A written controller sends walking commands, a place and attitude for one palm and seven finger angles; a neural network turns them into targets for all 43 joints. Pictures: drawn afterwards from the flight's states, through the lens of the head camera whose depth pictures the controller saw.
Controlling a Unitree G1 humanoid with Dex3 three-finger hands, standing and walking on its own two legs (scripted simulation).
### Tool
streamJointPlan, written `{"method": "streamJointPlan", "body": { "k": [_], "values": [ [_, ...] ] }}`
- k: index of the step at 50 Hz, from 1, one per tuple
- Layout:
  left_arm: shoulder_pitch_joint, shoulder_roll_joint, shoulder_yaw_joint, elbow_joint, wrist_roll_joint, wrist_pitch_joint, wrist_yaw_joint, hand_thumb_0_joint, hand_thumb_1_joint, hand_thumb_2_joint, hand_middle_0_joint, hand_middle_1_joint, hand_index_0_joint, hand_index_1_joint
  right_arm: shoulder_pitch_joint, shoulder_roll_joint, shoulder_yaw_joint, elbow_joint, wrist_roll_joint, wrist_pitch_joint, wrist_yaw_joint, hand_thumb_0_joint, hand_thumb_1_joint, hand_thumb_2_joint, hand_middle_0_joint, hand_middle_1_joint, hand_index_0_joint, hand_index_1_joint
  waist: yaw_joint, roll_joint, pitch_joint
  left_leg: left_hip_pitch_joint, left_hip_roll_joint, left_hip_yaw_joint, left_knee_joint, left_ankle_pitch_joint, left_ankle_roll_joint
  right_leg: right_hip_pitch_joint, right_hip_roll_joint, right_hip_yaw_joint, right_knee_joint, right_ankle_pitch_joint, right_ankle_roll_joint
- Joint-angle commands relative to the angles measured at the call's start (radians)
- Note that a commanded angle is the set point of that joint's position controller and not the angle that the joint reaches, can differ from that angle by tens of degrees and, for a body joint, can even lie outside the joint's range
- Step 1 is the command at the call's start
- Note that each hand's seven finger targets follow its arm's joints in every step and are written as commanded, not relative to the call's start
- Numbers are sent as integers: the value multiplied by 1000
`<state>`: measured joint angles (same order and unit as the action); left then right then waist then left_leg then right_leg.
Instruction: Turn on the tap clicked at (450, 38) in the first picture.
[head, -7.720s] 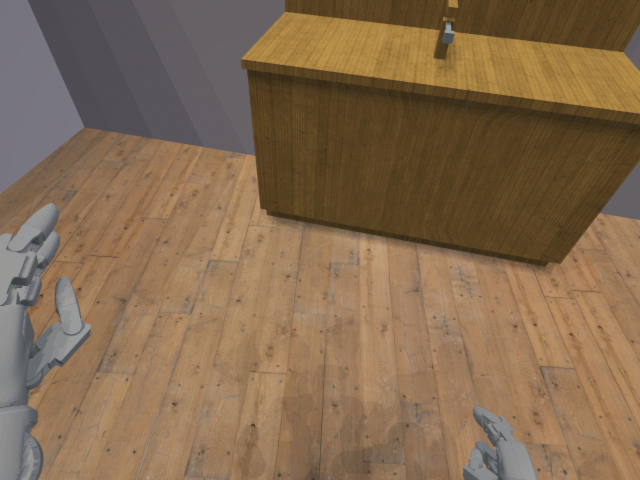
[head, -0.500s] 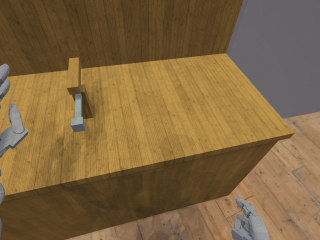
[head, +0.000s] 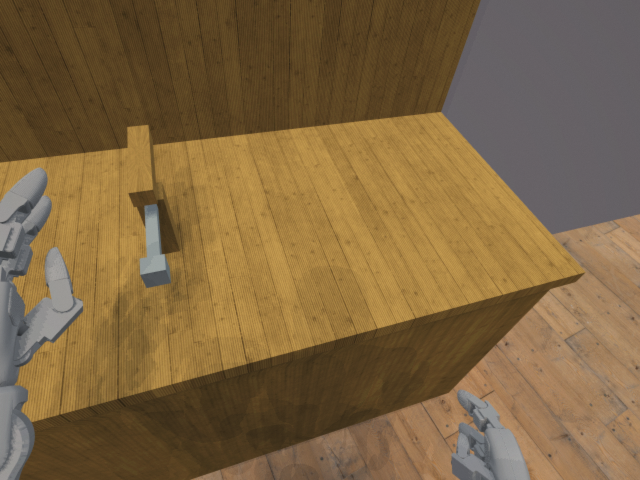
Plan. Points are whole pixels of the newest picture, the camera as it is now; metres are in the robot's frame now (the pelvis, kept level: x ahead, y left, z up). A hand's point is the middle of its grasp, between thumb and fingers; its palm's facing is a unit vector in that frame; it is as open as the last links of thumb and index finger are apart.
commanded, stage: come to a stop and stand still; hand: left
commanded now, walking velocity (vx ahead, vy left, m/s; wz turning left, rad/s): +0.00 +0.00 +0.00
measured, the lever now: (155, 271) +0.32 +0.23 +0.08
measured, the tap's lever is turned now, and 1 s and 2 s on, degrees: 0 0 0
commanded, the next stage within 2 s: look again from close up in 0.24 s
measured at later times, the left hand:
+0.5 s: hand (64, 314) +0.21 +0.25 +0.16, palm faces +0.40 -0.85 -0.34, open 7.4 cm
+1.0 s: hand (94, 312) +0.22 +0.23 +0.16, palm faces +0.38 -0.86 -0.34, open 7.4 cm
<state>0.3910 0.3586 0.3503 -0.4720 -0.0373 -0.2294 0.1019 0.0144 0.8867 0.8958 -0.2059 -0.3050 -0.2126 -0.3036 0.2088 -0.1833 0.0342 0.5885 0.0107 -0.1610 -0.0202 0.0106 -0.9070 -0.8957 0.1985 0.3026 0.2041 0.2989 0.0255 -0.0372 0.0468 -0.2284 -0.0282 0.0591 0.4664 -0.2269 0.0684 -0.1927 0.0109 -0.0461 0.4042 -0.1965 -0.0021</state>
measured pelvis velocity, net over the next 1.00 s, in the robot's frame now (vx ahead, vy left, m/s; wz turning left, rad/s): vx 0.00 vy -0.02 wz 0.01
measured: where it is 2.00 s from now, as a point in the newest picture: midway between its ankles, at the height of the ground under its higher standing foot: outside the picture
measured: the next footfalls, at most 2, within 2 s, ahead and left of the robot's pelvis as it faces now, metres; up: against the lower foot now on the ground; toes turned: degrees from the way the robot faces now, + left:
none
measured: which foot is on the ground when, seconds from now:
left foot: down 0.00-1.00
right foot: down 0.00-1.00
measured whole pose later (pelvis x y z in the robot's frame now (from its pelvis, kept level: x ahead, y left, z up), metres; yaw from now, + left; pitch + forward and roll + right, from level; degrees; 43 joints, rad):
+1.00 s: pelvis +0.00 -0.02 +0.00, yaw +0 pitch -1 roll -1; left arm 0.40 0.37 0.35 -0.48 -0.07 -0.18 0.10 0.02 0.89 0.90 -0.21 -0.31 -0.21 -0.30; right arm 0.19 -0.17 0.02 0.55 0.02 -0.10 -0.03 0.01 -0.91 -0.90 0.20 0.30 0.20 0.30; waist 0.03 -0.04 0.06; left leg -0.22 -0.02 0.04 0.43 -0.20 0.04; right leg -0.19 0.02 -0.06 0.38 -0.18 -0.03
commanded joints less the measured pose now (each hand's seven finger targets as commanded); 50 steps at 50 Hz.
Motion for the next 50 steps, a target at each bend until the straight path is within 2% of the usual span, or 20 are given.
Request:
{"method": "streamJointPlan", "body": {
  "k": [1, 4, 5, 9, 10, 11, 13, 22, 24, 25, 29, 30, 34, 35, 39, 40, 44, 45, 49, 50],
  "values": [
    [-62, 164, 103, -216, -7, -50, 9, 0, 900, 900, -200, -300, -200, -300, -83, -138, -58, -165, 0, -39, -10, 0, -900, -900, 200, 300, 200, 300, -1, 119, -175, 50, 131, -141, -101, 303, -72, 81, -49, 54, 1, 174, -15],
    [-86, 197, 131, -267, -4, -51, 14, 0, 900, 900, -200, -300, -200, -300, -101, -132, -55, -168, 2, -28, -14, 0, -900, -900, 200, 300, 200, 300, -1, 149, -186, 72, 130, -139, -102, 333, -85, 76, -44, 43, 12, 163, -16],
    [-73, 158, 98, -233, -11, -48, 9, 0, 900, 900, -200, -300, -200, -300, -89, -136, -53, -168, -4, -23, -14, 0, -900, -900, 200, 300, 200, 300, -3, 137, -172, 67, 135, -147, -113, 336, -86, 65, -40, 37, 13, 137, -15],
    [-69, 170, 107, -247, -8, -39, 14, 0, 900, 900, -200, -300, -200, -300, -104, -132, -55, -176, 5, -18, -13, 0, -900, -900, 200, 300, 200, 300, -2, 131, -175, 81, 137, -144, -110, 334, -97, 70, -43, 39, 1, 138, -15],
    [-65, 136, 75, -213, -13, -37, 10, 0, 900, 900, -200, -300, -200, -300, -89, -139, -54, -169, -2, -11, -12, 0, -900, -900, 200, 300, 200, 300, -5, 130, -165, 62, 137, -147, -121, 308, -93, 68, -40, 36, -3, 118, -14],
    [-72, 148, 80, -216, -11, -33, 11, 0, 900, 900, -200, -300, -200, -300, -92, -138, -59, -178, 1, -11, -12, 0, -900, -900, 200, 300, 200, 300, -3, 144, -154, 45, 143, -154, -132, 273, -95, 80, -46, 43, -9, 111, -14],
    [-73, 152, 85, -201, -8, -30, 15, 0, 900, 900, -200, -300, -200, -300, -89, -139, -61, -178, 0, -7, -15, 0, -900, -900, 200, 300, 200, 300, -2, 114, -152, 11, 136, -153, -136, 176, -85, 105, -54, 53, -26, 119, -15],
    [-90, 154, 78, -220, -4, -35, 24, 0, 900, 900, -200, -300, -200, -300, -98, -144, -62, -181, 1, -6, -23, 0, -900, -900, 200, 300, 200, 300, -3, 113, -135, -22, 122, -170, -172, 32, -72, 117, -57, 62, -43, 85, -18],
    [-68, 185, 115, -232, -2, -36, 31, 0, 900, 900, -200, -300, -200, -300, -113, -140, -62, -179, 6, -8, -25, 0, -900, -900, 200, 300, 200, 300, -2, 105, -147, -19, 114, -160, -154, 55, -67, 127, -62, 63, -47, 107, -17],
    [-53, 150, 86, -205, -9, -37, 26, 0, 900, 900, -200, -300, -200, -300, -100, -145, -59, -174, 0, -3, -24, 0, -900, -900, 200, 300, 200, 300, -4, 99, -145, -22, 109, -162, -157, 59, -64, 122, -60, 58, -53, 103, -17],
    [-29, 174, 110, -215, -9, -35, 30, 0, 900, 900, -200, -300, -200, -300, -111, -143, -64, -175, 8, -7, -25, 0, -900, -900, 200, 300, 200, 300, -3, 101, -143, -17, 109, -160, -143, 62, -62, 116, -72, 70, -59, 105, -20],
    [-14, 149, 90, -178, -14, -35, 26, 0, 900, 900, -200, -300, -200, -300, -98, -146, -61, -169, 0, -2, -25, 0, -900, -900, 200, 300, 200, 300, -4, 77, -136, -25, 105, -162, -145, 54, -55, 110, -69, 67, -70, 96, -19],
    [-28, 177, 109, -215, -11, -32, 30, 0, 900, 900, -200, -300, -200, -300, -113, -146, -66, -169, 10, -5, -27, 0, -900, -900, 200, 300, 200, 300, -6, 97, -143, -8, 103, -157, -125, 74, -53, 104, -79, 81, -72, 114, -22],
    [-24, 149, 85, -186, -17, -34, 25, 0, 900, 900, -200, -300, -200, -300, -98, -147, -63, -160, 2, -2, -28, 0, -900, -900, 200, 300, 200, 300, -8, 81, -140, -5, 105, -162, -141, 74, -56, 94, -66, 67, -74, 96, -20],
    [-71, 186, 110, -236, -17, -29, 25, 0, 900, 900, -200, -300, -200, -300, -117, -138, -64, -168, 11, -3, -30, 0, -900, -900, 200, 300, 200, 300, -6, 122, -140, 30, 134, -174, -168, 123, -78, 81, -43, 57, -43, 95, -11],
    [-61, 156, 87, -203, -23, -27, 19, 0, 900, 900, -200, -300, -200, -300, -105, -140, -64, -165, 3, 3, -29, 0, -900, -900, 200, 300, 200, 300, -7, 121, -128, 13, 144, -176, -184, 100, -72, 77, -35, 48, -43, 74, -7],
    [-64, 183, 114, -222, -23, -19, 17, 0, 900, 900, -200, -300, -200, -300, -111, -133, -71, -176, 11, 5, -20, 0, -900, -900, 200, 300, 200, 300, -6, 131, -140, 27, 161, -172, -168, 133, -76, 78, -33, 49, -35, 82, -6],
    [-56, 144, 79, -202, -29, -16, 10, 0, 900, 900, -200, -300, -200, -300, -100, -134, -69, -177, 4, 11, -18, 0, -900, -900, 200, 300, 200, 300, -9, 120, -134, 15, 165, -173, -175, 121, -71, 76, -29, 42, -34, 75, -5],
    [-41, 183, 117, -238, -30, -9, 10, 0, 900, 900, -200, -300, -200, -300, -106, -130, -75, -189, 11, 12, -11, 0, -900, -900, 200, 300, 200, 300, -7, 137, -150, 25, 178, -168, -149, 147, -68, 70, -32, 47, -31, 83, -8],
    [-37, 151, 87, -227, -35, -7, 4, 0, 900, 900, -200, -300, -200, -300, -96, -135, -74, -187, 5, 18, -10, 0, -900, -900, 200, 300, 200, 300, -10, 137, -149, 14, 176, -163, -149, 140, -62, 69, -28, 44, -31, 85, -7]
  ]
}}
